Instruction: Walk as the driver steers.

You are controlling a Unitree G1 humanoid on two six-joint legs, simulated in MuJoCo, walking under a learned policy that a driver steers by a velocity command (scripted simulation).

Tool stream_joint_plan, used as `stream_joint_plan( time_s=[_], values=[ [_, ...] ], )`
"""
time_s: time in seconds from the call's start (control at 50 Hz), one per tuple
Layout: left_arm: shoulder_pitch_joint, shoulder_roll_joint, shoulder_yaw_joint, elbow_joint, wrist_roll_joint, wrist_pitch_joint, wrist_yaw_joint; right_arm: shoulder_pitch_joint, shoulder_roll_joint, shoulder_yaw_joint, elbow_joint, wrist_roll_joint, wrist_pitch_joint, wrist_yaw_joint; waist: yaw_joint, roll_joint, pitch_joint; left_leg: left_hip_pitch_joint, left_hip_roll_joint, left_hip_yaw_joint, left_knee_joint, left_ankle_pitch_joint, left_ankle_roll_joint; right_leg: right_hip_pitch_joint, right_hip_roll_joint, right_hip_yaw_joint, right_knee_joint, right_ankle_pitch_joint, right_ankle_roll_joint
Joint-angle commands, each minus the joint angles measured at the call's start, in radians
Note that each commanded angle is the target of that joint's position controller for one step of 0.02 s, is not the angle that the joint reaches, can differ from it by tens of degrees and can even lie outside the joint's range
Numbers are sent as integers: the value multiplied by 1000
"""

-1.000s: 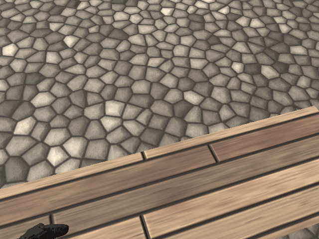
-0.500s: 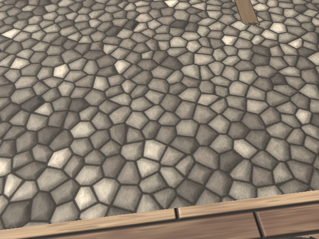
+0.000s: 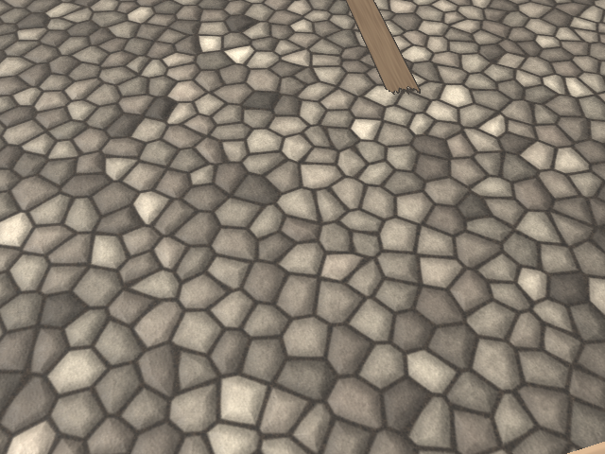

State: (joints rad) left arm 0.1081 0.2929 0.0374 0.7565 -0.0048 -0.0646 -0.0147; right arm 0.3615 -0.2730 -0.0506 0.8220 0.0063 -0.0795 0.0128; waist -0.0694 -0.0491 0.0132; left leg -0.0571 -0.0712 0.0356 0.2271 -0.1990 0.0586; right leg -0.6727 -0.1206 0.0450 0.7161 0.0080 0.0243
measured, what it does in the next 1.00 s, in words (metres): walks ahead, turning right: right foot, then left foot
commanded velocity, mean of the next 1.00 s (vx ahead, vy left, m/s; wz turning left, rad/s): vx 0.30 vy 0.00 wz -0.27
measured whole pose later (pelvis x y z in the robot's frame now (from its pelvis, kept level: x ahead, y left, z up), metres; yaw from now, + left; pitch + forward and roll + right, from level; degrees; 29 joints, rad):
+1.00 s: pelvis +0.38 -0.04 -0.01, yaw -19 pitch +1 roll +2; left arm 0.20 0.31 0.08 0.72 -0.01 0.07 0.02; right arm 0.08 -0.27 -0.06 0.82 -0.01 0.00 -0.03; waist 0.00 -0.01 0.06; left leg -0.30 0.06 0.17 0.41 -0.12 0.01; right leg -0.45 -0.07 -0.02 0.82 -0.35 0.04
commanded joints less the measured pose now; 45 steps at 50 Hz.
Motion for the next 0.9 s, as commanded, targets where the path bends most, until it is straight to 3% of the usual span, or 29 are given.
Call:
stream_joint_plan(
  time_s=[0.02, 0.08, 0.12, 0.14, 0.16, 0.18, 0.2, 0.22, 0.24, 0.26, 0.28, 0.32, 0.38, 0.42, 0.48, 0.54, 0.58, 0.62, 0.64, 0.66, 0.68, 0.7, 0.72, 0.74, 0.78, 0.82, 0.9],
  values=[
    [-105, 42, 3, -82, -7, -19, -13, 2, -180, -42, -36, 10, -8, -8, -4, 97, 42, -52, 265, -123, -86, 207, 149, 65, 31, -28, -114, 93, -6],
    [-152, 59, 7, -109, -10, -25, -28, 30, -188, -46, -4, 15, 8, -13, -4, 106, 53, 56, 312, -141, -32, 244, 133, 42, 42, -18, -178, 19, -40],
    [-123, 78, 14, -107, -8, -29, -34, 24, -198, -50, 8, 15, 19, -18, 23, 121, 33, 107, 328, -146, 24, 341, 113, 96, 60, -32, -205, -57, -67],
    [-63, 95, 23, -92, -6, -31, -33, 6, -205, -52, 8, 16, 25, -21, 62, 130, -3, 111, 314, -130, 96, 481, 98, 192, 87, -59, -225, -78, -86],
    [68, 131, 45, -51, -2, -31, -26, -3, -191, -46, 7, 13, 31, -23, 127, 117, -84, 79, 266, -91, 249, 603, 73, 379, 115, -87, -243, -67, -113],
    [242, 194, 67, -13, 4, -28, -16, 3, -150, -26, -12, -4, 30, -26, 191, 55, -226, -77, 213, -48, 506, 459, 38, 669, 4, 27, -194, -12, -167],
    [326, 288, 91, 5, 10, -19, -13, 126, -41, 8, -30, -7, 10, -17, 154, -189, -360, -501, 40, -8, 897, -24, -43, 1047, -235, 484, -260, -207, -330],
    [342, 199, 66, 7, -6, -15, -14, 85, -95, -3, -14, 2, -10, -12, 186, -188, -393, -634, 29, -145, 1038, -369, -41, 1067, -262, 681, -390, -338, -341],
    [270, 162, 51, -2, -6, -16, -13, 1, -164, -23, -42, 30, -24, -5, 179, -122, -238, -717, 85, -153, 1083, -319, -27, 950, -237, 554, -414, -380, -297],
    [203, 141, 44, -16, -1, -15, -10, -67, -158, -20, -60, 33, -28, -6, 154, -50, -147, -706, 138, -119, 1046, -231, -20, 810, -198, 434, -432, -324, -272],
    [152, 114, 37, -17, 7, -17, -14, -104, -148, -21, -66, 17, -26, -10, 127, -9, -70, -676, 169, -106, 979, -168, -23, 676, -161, 349, -467, -237, -263],
    [108, 84, 29, -20, 17, -28, -17, -64, -120, -23, -50, 7, -5, -13, 71, -47, -50, -562, 204, -114, 905, -96, -32, 547, -116, 256, -522, -129, -254],
    [130, 114, 39, 2, 2, -39, -12, -99, -89, -18, -66, -10, 11, -21, 57, -22, -17, -566, 206, -97, 786, -29, -66, 485, -96, 195, -573, -26, -282],
    [145, 133, 45, 16, 5, -32, 0, -170, -78, -13, -88, -20, 7, -24, 64, -3, 11, -567, 187, -88, 639, 60, -91, 476, -75, 133, -558, 194, -272],
    [188, 161, 56, 37, -3, -11, 17, -264, -56, -5, -106, -18, -3, -16, 94, -17, -12, -456, 118, -60, 431, 225, -103, 458, -14, 45, -490, 346, -219],
    [232, 169, 62, 54, -16, 13, 29, -333, -72, -10, -126, -9, -1, -10, 113, -40, -26, -419, 79, -82, 333, 269, -101, 501, -26, 96, -426, 286, -203],
    [221, 167, 67, 51, -20, 26, 39, -328, -105, -21, -129, -12, -4, -7, 96, -53, -40, -389, 79, -116, 273, 235, -84, 538, -45, 161, -360, 220, -182],
    [175, 153, 67, 31, -21, 36, 48, -243, -136, -35, -100, -20, -13, -9, 47, -53, -74, -270, 83, -108, 197, 271, -53, 535, -21, 195, -252, 164, -147],
    [181, 115, 56, 17, -14, 36, 47, -188, -171, -45, -88, -32, -18, -16, 32, -7, -130, -126, 141, -128, 166, 427, -19, 485, 46, 170, -132, 80, -110],
    [227, 47, 36, -8, 13, 34, 44, -120, -234, -55, -94, -51, -14, -28, 36, 182, -255, 142, 357, -300, 245, 819, 60, 299, 149, 100, 138, -327, -58],
    [399, 25, 25, 4, -5, 33, 41, -119, -225, -55, -98, -39, 10, -25, 84, 375, -384, 310, 551, -533, 244, 811, 216, 103, 211, 49, 366, -778, -17],
    [394, 124, 49, 28, -18, 47, 43, -150, -161, -41, -116, -22, 25, -22, 69, 257, -355, 221, 506, -534, 186, 559, 205, 71, 148, 85, 467, -709, 4],
    [301, 156, 65, 10, -24, 66, 49, -197, -119, -29, -123, -16, 34, -26, 63, 196, -247, 126, 446, -428, 157, 382, 167, 24, 120, 56, 502, -637, 19],
    [266, 150, 69, 4, -23, 89, 59, -251, -107, -23, -123, -20, 42, -27, 77, 163, -182, 19, 403, -359, 118, 255, 149, 26, 90, 42, 499, -577, 36],
    [259, 130, 74, -11, -13, 123, 68, -321, -120, -27, -120, -35, 51, -31, 105, 212, -102, -186, 351, -243, 37, 120, 150, 118, 68, 13, 492, -481, 55],
    [258, 100, 72, -27, -12, 130, 68, -339, -116, -29, -110, -39, 49, -39, 111, 219, -87, -237, 336, -159, 5, 123, 162, 164, 68, -16, 439, -434, 56],
    [179, 74, 60, -72, -5, 125, 52, -338, -143, -40, -88, -25, 54, -54, 87, 178, -114, -186, 371, -91, 7, 171, 181, 213, 36, -31, 245, -367, 39]
  ],
)
Keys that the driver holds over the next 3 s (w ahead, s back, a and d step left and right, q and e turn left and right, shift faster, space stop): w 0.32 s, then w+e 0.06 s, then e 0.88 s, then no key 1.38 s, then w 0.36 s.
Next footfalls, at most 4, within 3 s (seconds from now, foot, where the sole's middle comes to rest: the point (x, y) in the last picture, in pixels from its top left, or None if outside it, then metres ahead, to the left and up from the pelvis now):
0.18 right None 0.28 -0.15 -0.78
0.64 left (265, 439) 0.52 0.06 -0.78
1.06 right None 0.39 -0.18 -0.78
1.52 left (280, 446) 0.51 0.03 -0.78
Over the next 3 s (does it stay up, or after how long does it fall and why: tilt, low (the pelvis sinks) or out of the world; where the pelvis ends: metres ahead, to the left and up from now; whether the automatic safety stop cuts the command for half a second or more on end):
stays up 0.46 -0.12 -0.01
